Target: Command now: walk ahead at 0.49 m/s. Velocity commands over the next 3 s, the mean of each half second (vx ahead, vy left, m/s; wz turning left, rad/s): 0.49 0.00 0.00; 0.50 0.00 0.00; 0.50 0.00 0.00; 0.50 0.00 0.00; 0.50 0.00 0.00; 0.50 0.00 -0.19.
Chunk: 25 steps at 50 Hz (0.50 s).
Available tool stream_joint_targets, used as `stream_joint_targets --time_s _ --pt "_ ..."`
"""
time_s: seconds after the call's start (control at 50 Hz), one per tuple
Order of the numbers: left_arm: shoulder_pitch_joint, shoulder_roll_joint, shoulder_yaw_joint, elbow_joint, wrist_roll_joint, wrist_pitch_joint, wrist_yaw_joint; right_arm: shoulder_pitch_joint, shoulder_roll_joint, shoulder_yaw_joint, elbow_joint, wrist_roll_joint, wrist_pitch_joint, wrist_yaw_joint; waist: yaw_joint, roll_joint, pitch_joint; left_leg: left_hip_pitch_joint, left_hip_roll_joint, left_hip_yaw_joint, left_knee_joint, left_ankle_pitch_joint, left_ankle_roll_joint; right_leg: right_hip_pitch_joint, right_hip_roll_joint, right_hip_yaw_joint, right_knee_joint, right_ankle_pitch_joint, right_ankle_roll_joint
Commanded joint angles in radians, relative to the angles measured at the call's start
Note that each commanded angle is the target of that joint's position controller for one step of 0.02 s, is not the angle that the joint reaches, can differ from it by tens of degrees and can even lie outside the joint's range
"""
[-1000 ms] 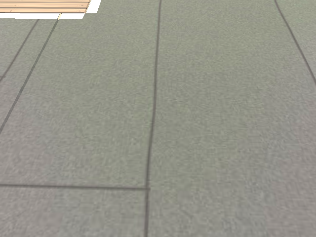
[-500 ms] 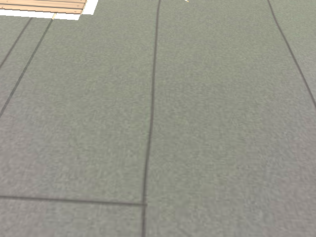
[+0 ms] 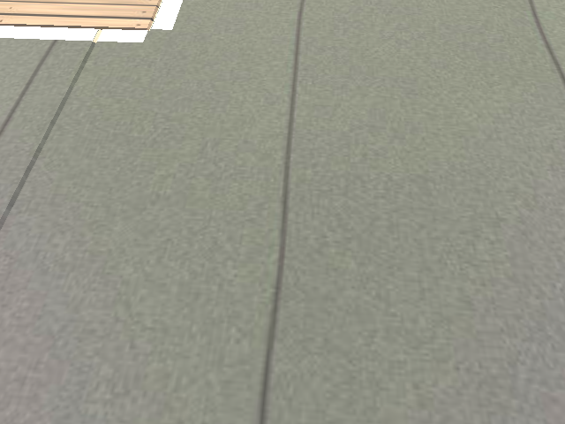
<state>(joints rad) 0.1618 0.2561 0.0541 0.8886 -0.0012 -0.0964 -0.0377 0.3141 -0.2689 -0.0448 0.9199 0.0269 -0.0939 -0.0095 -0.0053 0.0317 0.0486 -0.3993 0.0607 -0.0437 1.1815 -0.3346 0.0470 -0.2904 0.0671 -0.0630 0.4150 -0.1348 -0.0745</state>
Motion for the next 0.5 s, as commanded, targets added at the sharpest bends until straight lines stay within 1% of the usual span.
stream_joint_targets --time_s 0.02,0.04,0.06,0.08,0.12,0.16,0.18,0.22,0.26,0.3,0.32,0.34,0.36,0.38,0.4,0.42,0.44,0.46,0.48,0.5 --pt "-0.005 0.082 0.013 -0.031 0.003 -0.025 0.000 0.064 -0.060 -0.023 -0.047 -0.007 0.006 -0.004 -0.025 -0.092 -0.059 -0.143 0.099 -0.043 -0.029 0.068 -0.010 0.108 -0.273 0.303 -0.285 0.043 -0.174" --pt "0.007 0.094 0.014 -0.020 0.000 -0.027 0.003 0.039 -0.059 -0.023 -0.060 -0.010 0.014 -0.005 -0.028 -0.090 -0.034 -0.164 0.107 -0.035 -0.065 0.085 -0.021 0.078 -0.272 0.275 -0.306 0.055 -0.180" --pt "0.022 0.111 0.017 -0.011 0.001 -0.028 0.009 -0.005 -0.063 -0.023 -0.079 -0.015 0.018 -0.007 -0.023 -0.083 -0.012 -0.200 0.112 -0.028 -0.112 0.124 -0.035 0.066 -0.271 0.257 -0.323 0.064 -0.185" --pt "0.039 0.126 0.020 -0.003 0.001 -0.027 0.016 -0.054 -0.068 -0.024 -0.098 -0.020 0.019 -0.008 -0.012 -0.074 0.006 -0.240 0.116 -0.025 -0.172 0.176 -0.048 0.071 -0.269 0.243 -0.333 0.078 -0.187" --pt "0.072 0.141 0.021 0.009 -0.002 -0.020 0.028 -0.131 -0.064 -0.020 -0.124 -0.025 0.014 -0.003 0.011 -0.065 0.020 -0.265 0.108 -0.012 -0.318 0.304 -0.058 0.091 -0.247 0.197 -0.335 0.115 -0.168" --pt "0.108 0.153 0.020 0.020 -0.007 -0.015 0.034 -0.212 -0.047 -0.011 -0.144 -0.024 0.005 0.005 0.039 -0.064 0.025 -0.223 0.076 0.020 -0.472 0.418 -0.056 0.095 -0.219 0.145 -0.332 0.143 -0.141" --pt "0.136 0.160 0.021 0.031 -0.011 -0.014 0.036 -0.253 -0.041 -0.007 -0.155 -0.021 0.002 0.010 0.056 -0.060 0.026 -0.203 0.060 0.037 -0.524 0.452 -0.056 0.107 -0.217 0.133 -0.332 0.141 -0.135" --pt "0.188 0.168 0.021 0.054 -0.018 -0.007 0.037 -0.315 -0.042 -0.002 -0.176 -0.013 0.000 0.020 0.080 -0.060 0.033 -0.202 0.044 0.041 -0.588 0.471 -0.053 0.170 -0.238 0.134 -0.314 0.133 -0.133" --pt "0.223 0.170 0.022 0.074 -0.021 0.006 0.038 -0.364 -0.052 0.000 -0.202 -0.009 -0.004 0.032 0.089 -0.061 0.042 -0.238 0.035 0.031 -0.636 0.433 -0.036 0.265 -0.275 0.143 -0.274 0.157 -0.128" --pt "0.232 0.181 0.027 0.083 -0.021 0.020 0.042 -0.378 -0.072 -0.003 -0.221 -0.009 -0.008 0.045 0.073 -0.072 0.032 -0.242 0.025 0.026 -0.666 0.354 -0.011 0.350 -0.314 0.156 -0.221 0.225 -0.112" --pt "0.225 0.188 0.030 0.083 -0.020 0.027 0.044 -0.357 -0.086 -0.008 -0.221 -0.008 -0.010 0.048 0.054 -0.084 0.015 -0.206 0.014 0.032 -0.676 0.310 0.003 0.377 -0.324 0.157 -0.187 0.291 -0.101" --pt "0.208 0.198 0.033 0.079 -0.018 0.033 0.045 -0.304 -0.107 -0.017 -0.211 -0.008 -0.011 0.049 0.019 -0.102 -0.020 -0.121 -0.013 0.054 -0.683 0.271 0.020 0.388 -0.318 0.148 -0.122 0.436 -0.088" --pt "0.186 0.194 0.030 0.073 -0.015 0.041 0.045 -0.180 -0.139 -0.036 -0.176 -0.009 -0.011 0.046 -0.051 -0.102 -0.096 0.050 -0.046 0.085 -0.703 0.272 0.046 0.367 -0.281 0.115 0.024 0.586 -0.067" --pt "0.187 0.164 0.016 0.058 -0.003 0.043 0.046 0.003 -0.195 -0.060 -0.126 -0.015 -0.009 0.037 -0.123 -0.074 -0.228 0.332 0.002 0.039 -0.668 0.297 0.089 0.240 -0.227 0.077 0.255 0.528 -0.038" --pt "0.307 0.048 -0.020 0.041 0.002 0.025 0.036 0.129 -0.296 -0.086 -0.100 -0.035 -0.003 0.033 -0.099 0.138 -0.397 0.763 0.263 -0.386 -0.686 0.162 0.241 -0.175 -0.079 0.019 0.660 0.154 0.036" --pt "0.308 0.050 -0.025 0.060 -0.005 0.001 0.030 0.156 -0.234 -0.069 -0.089 -0.025 0.002 0.037 -0.109 0.219 -0.467 0.839 0.343 -0.694 -0.854 0.049 0.292 -0.348 -0.002 0.143 0.838 -0.426 0.043" --pt "0.215 0.160 0.004 0.036 -0.036 -0.016 0.024 0.084 -0.174 -0.046 -0.098 -0.020 0.001 0.036 -0.106 0.148 -0.318 0.729 0.309 -0.583 -0.880 -0.006 0.237 -0.443 -0.067 0.189 0.916 -0.399 0.021" --pt "0.139 0.169 0.006 0.013 -0.047 -0.024 0.025 -0.005 -0.148 -0.037 -0.120 -0.023 0.000 0.033 -0.080 0.089 -0.201 0.574 0.274 -0.442 -0.903 0.055 0.206 -0.451 -0.123 0.155 0.889 -0.307 0.011" --pt "0.101 0.158 0.008 0.009 -0.035 -0.024 0.031 -0.068 -0.122 -0.030 -0.126 -0.029 -0.003 0.036 -0.051 0.028 -0.120 0.429 0.233 -0.337 -0.940 0.150 0.192 -0.419 -0.163 0.134 0.822 -0.229 0.015" --pt "0.108 0.146 0.014 0.013 -0.023 -0.013 0.036 -0.102 -0.098 -0.022 -0.130 -0.037 -0.009 0.039 -0.016 0.038 -0.089 0.337 0.197 -0.264 -0.971 0.220 0.174 -0.358 -0.196 0.140 0.762 -0.174 0.019"
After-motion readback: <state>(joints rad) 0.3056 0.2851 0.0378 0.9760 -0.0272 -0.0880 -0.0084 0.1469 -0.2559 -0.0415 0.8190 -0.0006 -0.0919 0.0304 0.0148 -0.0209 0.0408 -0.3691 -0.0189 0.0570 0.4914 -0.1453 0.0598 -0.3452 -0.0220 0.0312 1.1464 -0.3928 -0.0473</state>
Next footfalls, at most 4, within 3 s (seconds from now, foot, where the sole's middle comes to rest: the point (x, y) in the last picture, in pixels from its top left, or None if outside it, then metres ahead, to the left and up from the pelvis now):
0.38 left None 0.41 0.15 -0.77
0.92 right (330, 327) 0.71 -0.08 -0.77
1.46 left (244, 231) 1.02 0.15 -0.77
2.02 right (320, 156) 1.33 -0.09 -0.77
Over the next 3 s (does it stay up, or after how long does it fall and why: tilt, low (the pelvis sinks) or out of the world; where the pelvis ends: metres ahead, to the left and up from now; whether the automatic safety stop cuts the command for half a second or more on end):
stays up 1.71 0.05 0.00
